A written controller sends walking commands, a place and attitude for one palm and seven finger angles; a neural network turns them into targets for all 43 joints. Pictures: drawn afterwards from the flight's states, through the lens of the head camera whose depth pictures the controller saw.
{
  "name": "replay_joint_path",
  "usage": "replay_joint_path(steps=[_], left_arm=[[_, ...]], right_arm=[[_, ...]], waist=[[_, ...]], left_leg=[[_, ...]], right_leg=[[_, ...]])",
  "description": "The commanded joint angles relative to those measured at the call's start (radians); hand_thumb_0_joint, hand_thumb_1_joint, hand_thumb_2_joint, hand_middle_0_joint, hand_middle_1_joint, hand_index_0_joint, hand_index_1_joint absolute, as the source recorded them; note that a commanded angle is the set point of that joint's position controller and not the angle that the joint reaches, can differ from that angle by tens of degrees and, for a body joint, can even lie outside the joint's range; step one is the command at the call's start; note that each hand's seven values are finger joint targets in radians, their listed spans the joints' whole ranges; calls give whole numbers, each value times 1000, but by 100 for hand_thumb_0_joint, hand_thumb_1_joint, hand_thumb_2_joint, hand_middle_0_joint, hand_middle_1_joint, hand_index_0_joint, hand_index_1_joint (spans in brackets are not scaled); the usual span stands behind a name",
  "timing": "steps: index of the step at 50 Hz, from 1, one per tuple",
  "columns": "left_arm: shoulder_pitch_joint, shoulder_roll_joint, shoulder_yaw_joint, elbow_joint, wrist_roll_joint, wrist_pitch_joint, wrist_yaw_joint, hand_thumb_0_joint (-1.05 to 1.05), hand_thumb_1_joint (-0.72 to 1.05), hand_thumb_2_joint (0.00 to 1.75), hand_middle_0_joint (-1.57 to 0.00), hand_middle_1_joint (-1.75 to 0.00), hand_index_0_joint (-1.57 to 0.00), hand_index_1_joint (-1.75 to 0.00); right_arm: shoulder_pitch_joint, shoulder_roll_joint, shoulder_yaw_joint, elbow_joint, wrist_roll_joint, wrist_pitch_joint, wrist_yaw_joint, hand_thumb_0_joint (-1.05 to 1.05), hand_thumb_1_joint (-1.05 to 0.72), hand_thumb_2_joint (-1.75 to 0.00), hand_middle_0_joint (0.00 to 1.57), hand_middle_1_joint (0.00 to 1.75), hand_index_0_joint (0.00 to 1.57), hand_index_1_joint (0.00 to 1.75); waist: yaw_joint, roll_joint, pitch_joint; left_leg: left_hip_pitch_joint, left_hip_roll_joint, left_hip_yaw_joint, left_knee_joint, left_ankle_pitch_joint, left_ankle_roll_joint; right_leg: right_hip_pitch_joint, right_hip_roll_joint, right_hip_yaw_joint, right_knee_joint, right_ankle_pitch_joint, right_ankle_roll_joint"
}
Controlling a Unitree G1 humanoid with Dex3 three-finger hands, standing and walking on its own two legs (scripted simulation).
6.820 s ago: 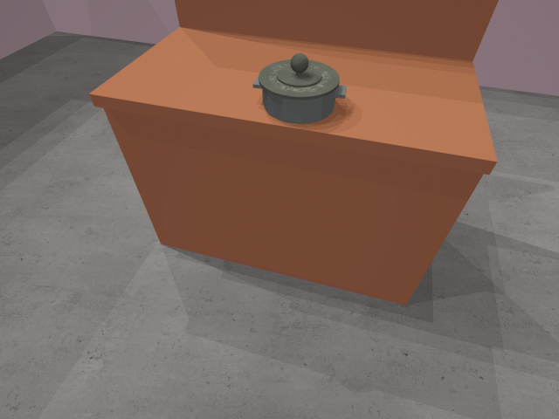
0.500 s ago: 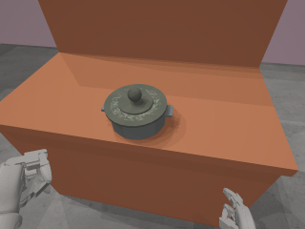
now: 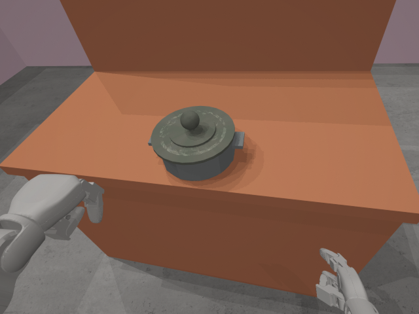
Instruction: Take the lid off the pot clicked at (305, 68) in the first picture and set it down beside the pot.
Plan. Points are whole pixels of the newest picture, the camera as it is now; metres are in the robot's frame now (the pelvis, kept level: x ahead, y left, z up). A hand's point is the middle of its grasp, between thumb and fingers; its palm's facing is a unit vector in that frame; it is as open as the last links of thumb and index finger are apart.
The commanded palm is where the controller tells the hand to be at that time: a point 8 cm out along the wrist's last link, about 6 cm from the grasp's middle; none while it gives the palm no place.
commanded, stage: reach forward and open the fingers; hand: left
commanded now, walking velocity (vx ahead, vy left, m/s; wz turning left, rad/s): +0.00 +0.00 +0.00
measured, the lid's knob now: (189, 120) +0.51 +0.11 +0.10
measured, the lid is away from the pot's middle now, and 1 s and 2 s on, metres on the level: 0.00 0.00 0.00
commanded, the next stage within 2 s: move the open hand above the knob in 0.60 s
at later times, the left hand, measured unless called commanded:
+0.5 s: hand (73, 181) +0.27 +0.26 +0.17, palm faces -0.10 +0.02 -0.99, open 9.8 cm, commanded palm +0.25 +0.25 +0.24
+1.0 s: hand (93, 152) +0.33 +0.24 +0.18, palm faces -0.13 +0.01 -0.99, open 10.2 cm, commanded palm +0.31 +0.23 +0.25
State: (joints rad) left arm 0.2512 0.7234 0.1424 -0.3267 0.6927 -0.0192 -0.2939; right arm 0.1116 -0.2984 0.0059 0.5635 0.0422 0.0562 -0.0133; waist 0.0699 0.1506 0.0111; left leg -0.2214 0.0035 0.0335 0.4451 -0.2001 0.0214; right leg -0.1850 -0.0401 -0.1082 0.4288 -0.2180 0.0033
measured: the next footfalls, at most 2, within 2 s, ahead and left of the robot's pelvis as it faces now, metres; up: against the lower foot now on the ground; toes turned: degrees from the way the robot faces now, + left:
none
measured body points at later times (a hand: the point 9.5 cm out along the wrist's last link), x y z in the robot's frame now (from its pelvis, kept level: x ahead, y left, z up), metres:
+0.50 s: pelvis -0.02 +0.01 +0.00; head -0.02 -0.04 +0.45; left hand +0.27 +0.25 +0.23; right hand +0.19 -0.22 -0.09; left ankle +0.02 +0.11 -0.74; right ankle +0.01 -0.12 -0.74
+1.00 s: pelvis -0.01 +0.01 +0.00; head -0.01 -0.04 +0.45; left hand +0.33 +0.24 +0.24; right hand +0.20 -0.22 -0.10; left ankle +0.02 +0.11 -0.74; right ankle +0.01 -0.12 -0.74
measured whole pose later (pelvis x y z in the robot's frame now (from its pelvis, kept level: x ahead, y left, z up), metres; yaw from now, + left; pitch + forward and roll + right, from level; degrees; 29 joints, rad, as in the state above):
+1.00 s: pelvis -0.01 +0.01 +0.00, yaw +0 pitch -1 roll +0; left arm -0.38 0.69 -0.04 0.00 0.76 0.10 -0.45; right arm 0.12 -0.30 0.03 0.56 0.07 0.07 0.01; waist 0.04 0.11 0.03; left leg -0.24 -0.02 0.05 0.44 -0.18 0.04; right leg -0.22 -0.06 -0.09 0.46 -0.21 0.01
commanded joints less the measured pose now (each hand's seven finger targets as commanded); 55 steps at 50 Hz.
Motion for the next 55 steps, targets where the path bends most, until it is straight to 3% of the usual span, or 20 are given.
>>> replay_joint_path(steps=[1, 5, 9, 11, 15, 19, 24, 26, 28, 30, 32, 37, 39, 41, 44, 45, 48, 50, 53, 55], left_arm=[[-223, 228, 178, -86, -17, -26, 11, 0, 8, 134, -101, -58, -101, -58], [-337, 274, 188, -110, 5, -38, 9, 0, -4, 138, -96, -44, -96, -44], [-335, 269, 201, -32, 2, -18, 7, 0, -15, 142, -91, -29, -91, -29], [-412, 256, 161, -39, -5, -16, -4, 0, -21, 144, -88, -22, -88, -22], [-523, 270, 132, -42, 15, -8, -16, 0, -34, 149, -83, -8, -83, -8], [-535, 300, 176, -6, 21, 9, -16, 0, -34, 149, -83, -8, -83, -8], [-599, 250, 114, 22, 19, 35, -38, 0, -34, 150, -83, -8, -83, -8], [-652, 280, 114, 35, 30, 45, -53, 0, -34, 150, -83, -8, -83, -8], [-716, 280, 95, 25, 37, 53, -62, 0, -34, 151, -84, -8, -84, -8], [-764, 308, 107, 29, 50, 54, -69, 0, -34, 151, -84, -8, -84, -8], [-744, 309, 118, 71, 44, 64, -77, 0, -34, 152, -84, -8, -84, -8], [-820, 227, 25, 115, 45, 88, -99, 0, -35, 152, -84, -8, -84, -8], [-810, 221, 31, 114, 46, 92, -99, 0, -35, 152, -84, -8, -84, -8], [-927, 221, -6, 85, 58, 93, -106, 0, -35, 152, -84, -8, -84, -8], [-923, 279, 55, 159, 70, 105, -99, 0, -35, 152, -84, -8, -84, -8], [-1019, 285, 25, 145, 86, 106, -108, 0, -35, 152, -84, -8, -84, -8], [-1012, 230, -16, 195, 81, 122, -112, 0, -35, 152, -84, -8, -84, -8], [-1000, 244, 0, 192, 88, 131, -125, 0, -35, 152, -84, -8, -84, -8], [-1028, 191, -54, 243, 88, 145, -132, 0, -35, 152, -84, -8, -84, -8], [-1049, 222, -35, 261, 100, 151, -138, 0, -35, 152, -84, -8, -84, -8]], right_arm=[[-114, -93, -33, -170, 1, -51, 0, 0, -90, -90, 20, 30, 20, 30], [-129, -89, -27, -175, -2, -60, 3, 0, -90, -90, 20, 30, 20, 30], [-144, -98, -27, -186, 6, -62, 10, 0, -90, -90, 20, 30, 20, 30], [-132, -95, -29, -184, 7, -56, 8, 0, -90, -90, 20, 30, 20, 30], [-142, -92, -21, -178, 7, -63, 5, 0, -90, -90, 20, 30, 20, 30], [-149, -103, -23, -191, 13, -67, 9, 0, -90, -90, 20, 30, 20, 30], [-150, -102, -22, -199, 20, -66, 14, 0, -90, -90, 20, 30, 20, 30], [-139, -100, -22, -193, 14, -57, 12, 0, -90, -90, 20, 30, 20, 30], [-149, -101, -18, -190, 16, -55, 9, 0, -90, -90, 20, 30, 20, 30], [-147, -96, -13, -185, 11, -62, 10, 0, -90, -90, 20, 30, 20, 30], [-136, -104, -18, -186, 12, -57, 8, 0, -90, -90, 20, 30, 20, 30], [-146, -100, -14, -188, 21, -53, 12, 0, -90, -90, 20, 30, 20, 30], [-142, -105, -14, -198, 27, -59, 16, 0, -90, -90, 20, 30, 20, 30], [-147, -96, -13, -190, 24, -52, 12, 0, -90, -90, 20, 30, 20, 30], [-134, -111, -13, -181, 23, -52, 9, 0, -90, -90, 20, 30, 20, 30], [-142, -102, -6, -169, 20, -46, 9, 0, -90, -90, 20, 30, 20, 30], [-137, -99, -12, -171, 21, -42, 11, 0, -90, -90, 20, 30, 20, 30], [-135, -99, -12, -174, 20, -37, 20, 0, -90, -90, 20, 30, 20, 30], [-133, -102, -12, -170, 25, -25, 21, 0, -90, -90, 20, 30, 20, 30], [-128, -104, -12, -169, 25, -19, 21, 0, -90, -90, 20, 30, 20, 30]], waist=[[-12, -129, -152], [-4, -74, -215], [-2, -84, -167], [-5, -102, -175], [-11, -57, -200], [-6, -64, -191], [-14, -65, -187], [-6, -99, -202], [-12, -85, -196], [-12, -55, -250], [-8, -84, -223], [-23, -98, -195], [-30, -92, -223], [-32, -98, -241], [-32, -92, -245], [-33, -79, -286], [-30, -83, -261], [-26, -112, -322], [-39, -125, -247], [-39, -145, -282]], left_leg=[[90, -24, -30, -63, 152, 24], [108, -30, -30, -72, 140, 24], [95, -32, -35, -68, 122, 23], [86, -30, -29, -85, 100, 21], [97, -29, -36, -99, 62, 20], [97, -32, -43, -79, 85, 22], [98, -31, -48, -81, 77, 19], [81, -27, -46, -100, 56, 18], [78, -29, -46, -102, 46, 17], [103, -30, -52, -95, 81, 18], [85, -31, -46, -92, 79, 18], [79, -35, -47, -88, 67, 18], [108, -37, -51, -60, 98, 23], [111, -36, -53, -81, 79, 21], [108, -43, -51, -56, 96, 26], [109, -44, -51, -76, 110, 21], [106, -44, -49, -72, 116, 23], [118, -47, -41, -62, 169, 25], [89, -45, -41, -65, 134, 24], [93, -47, -33, -63, 138, 27]], right_leg=[[10, 23, 39, -102, 120, 10], [36, 22, 45, -98, 88, 3], [16, 39, 49, -99, 75, -7], [23, 27, 42, -100, 49, 1], [10, 29, 46, -97, -5, -3], [11, 43, 51, -81, 24, -16], [-9, 47, 45, -66, 15, -18], [7, 36, 43, -70, -4, -12], [-5, 34, 43, -70, -9, -11], [9, 37, 43, -55, 12, -16], [5, 35, 44, -61, 22, -15], [-22, 37, 38, -58, 17, -14], [-25, 48, 41, -45, 44, -23], [-11, 38, 41, -50, 28, -17], [-13, 45, 49, -44, 49, -27], [15, 35, 45, -41, 59, -24], [2, 32, 47, -39, 75, -26], [42, 31, 48, -28, 130, -28], [2, 31, 43, -35, 110, -24], [24, 30, 47, -35, 117, -25]])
